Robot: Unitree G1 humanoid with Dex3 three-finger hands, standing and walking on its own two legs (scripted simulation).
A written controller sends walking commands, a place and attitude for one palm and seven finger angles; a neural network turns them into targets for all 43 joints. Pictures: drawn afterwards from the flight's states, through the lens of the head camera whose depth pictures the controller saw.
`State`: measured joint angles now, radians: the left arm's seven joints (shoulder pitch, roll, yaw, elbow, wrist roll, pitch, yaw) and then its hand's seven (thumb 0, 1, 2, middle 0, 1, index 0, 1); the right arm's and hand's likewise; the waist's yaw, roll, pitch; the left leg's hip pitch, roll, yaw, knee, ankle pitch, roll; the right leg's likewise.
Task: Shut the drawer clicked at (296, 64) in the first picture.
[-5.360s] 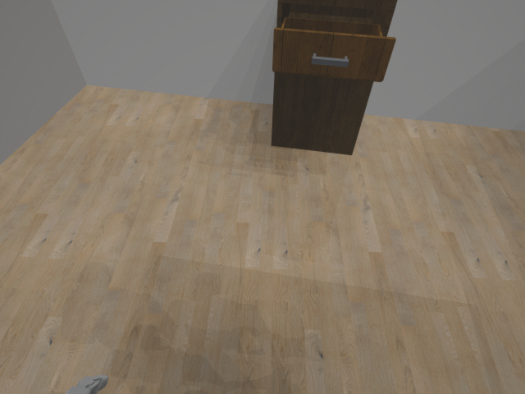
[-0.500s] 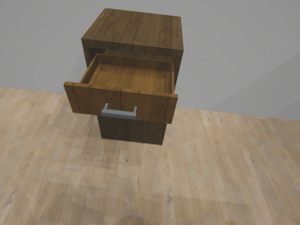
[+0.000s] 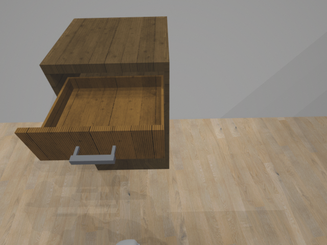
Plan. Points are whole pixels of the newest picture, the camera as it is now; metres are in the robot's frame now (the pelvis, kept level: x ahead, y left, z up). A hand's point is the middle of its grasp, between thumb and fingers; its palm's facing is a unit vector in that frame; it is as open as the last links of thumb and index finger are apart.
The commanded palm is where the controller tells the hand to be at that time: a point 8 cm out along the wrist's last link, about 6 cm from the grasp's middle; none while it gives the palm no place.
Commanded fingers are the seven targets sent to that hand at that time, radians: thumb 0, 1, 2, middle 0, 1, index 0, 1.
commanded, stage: take the last steps up to it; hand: left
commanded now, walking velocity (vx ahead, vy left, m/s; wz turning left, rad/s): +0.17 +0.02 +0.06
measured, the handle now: (94, 154) +0.39 +0.23 -0.06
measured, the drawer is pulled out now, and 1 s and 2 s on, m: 0.30 0.30 0.30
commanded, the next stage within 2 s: come to a stop and stand still in 0.12 s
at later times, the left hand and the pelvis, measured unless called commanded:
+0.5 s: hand out of the picture +0.04 +0.20 -0.18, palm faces +0.06 -0.99 -0.11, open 7.4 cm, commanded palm none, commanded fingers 0.00 0.90 0.90 -0.20 -0.30 -0.20 -0.30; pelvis +0.07 +0.05 +0.01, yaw -1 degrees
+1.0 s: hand out of the picture +0.06 +0.14 -0.14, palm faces +0.03 -0.97 -0.25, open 7.3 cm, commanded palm none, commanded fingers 0.00 0.90 0.90 -0.20 -0.30 -0.20 -0.30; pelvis +0.04 -0.03 +0.02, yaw -2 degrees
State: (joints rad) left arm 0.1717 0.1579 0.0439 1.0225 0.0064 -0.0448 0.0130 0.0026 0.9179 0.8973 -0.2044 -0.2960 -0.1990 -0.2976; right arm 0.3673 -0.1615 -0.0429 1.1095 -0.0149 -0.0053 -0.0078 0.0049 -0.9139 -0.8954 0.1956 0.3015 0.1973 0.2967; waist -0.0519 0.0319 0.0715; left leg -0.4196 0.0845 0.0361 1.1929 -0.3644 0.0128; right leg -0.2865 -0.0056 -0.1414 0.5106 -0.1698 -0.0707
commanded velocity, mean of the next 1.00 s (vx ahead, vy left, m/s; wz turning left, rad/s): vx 0.00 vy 0.02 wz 0.01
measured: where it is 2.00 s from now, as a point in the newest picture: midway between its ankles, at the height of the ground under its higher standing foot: outside the picture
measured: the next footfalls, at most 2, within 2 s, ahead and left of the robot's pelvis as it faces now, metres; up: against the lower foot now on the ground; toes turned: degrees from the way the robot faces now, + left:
left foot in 0.30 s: +0.13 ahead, +0.13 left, +0.00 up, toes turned +7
right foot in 0.80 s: +0.06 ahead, -0.11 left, +0.00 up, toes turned -3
